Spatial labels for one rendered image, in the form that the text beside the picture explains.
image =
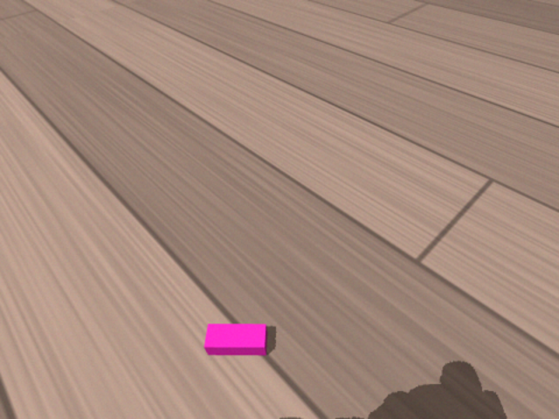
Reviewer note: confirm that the carton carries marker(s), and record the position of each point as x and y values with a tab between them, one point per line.
236	339

